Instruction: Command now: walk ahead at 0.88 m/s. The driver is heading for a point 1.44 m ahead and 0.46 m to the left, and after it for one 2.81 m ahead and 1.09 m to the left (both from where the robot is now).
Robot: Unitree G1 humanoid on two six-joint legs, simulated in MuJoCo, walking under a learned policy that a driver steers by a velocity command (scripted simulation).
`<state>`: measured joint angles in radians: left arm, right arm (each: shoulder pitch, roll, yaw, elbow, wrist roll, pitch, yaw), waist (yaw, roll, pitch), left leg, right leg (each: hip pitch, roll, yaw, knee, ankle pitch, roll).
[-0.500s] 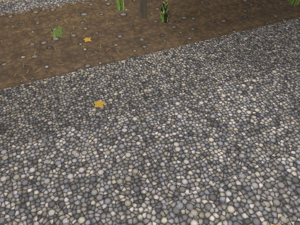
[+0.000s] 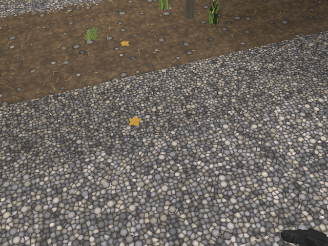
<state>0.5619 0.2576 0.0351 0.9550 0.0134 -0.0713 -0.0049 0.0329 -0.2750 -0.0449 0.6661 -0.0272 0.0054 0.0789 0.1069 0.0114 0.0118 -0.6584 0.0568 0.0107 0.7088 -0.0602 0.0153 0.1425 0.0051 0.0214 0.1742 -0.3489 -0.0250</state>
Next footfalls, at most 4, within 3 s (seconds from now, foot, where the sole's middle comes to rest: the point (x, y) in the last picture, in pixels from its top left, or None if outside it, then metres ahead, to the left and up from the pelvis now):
0.10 left None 0.24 0.13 -0.77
0.78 right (218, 219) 0.69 -0.13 -0.95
1.22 left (181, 152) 1.05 0.07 -0.95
1.76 right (174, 105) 1.57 0.15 -1.12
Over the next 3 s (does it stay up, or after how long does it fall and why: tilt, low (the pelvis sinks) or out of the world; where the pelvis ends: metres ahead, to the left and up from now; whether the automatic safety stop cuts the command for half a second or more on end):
stays up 2.15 0.96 -0.37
